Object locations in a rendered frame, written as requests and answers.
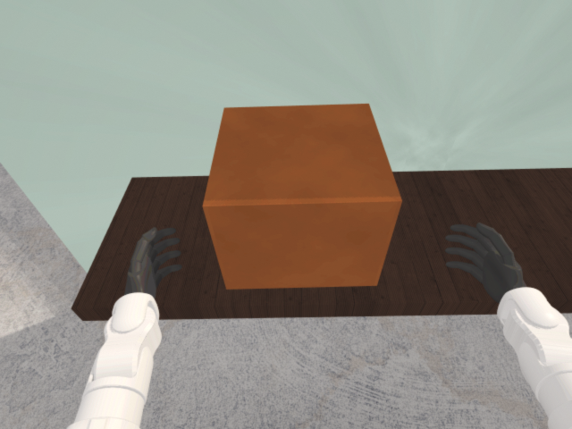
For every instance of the robot left forearm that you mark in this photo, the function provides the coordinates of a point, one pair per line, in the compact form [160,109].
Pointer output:
[117,387]

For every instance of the table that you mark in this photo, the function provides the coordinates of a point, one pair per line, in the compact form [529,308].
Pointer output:
[530,208]

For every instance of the robot right hand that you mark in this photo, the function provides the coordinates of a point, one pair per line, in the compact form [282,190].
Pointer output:
[496,267]

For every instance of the carton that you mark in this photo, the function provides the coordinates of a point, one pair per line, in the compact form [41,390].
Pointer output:
[300,196]

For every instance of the robot left hand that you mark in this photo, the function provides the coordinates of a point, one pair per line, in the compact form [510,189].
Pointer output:
[143,274]

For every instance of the robot right forearm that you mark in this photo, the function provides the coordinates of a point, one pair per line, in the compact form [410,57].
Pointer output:
[539,334]

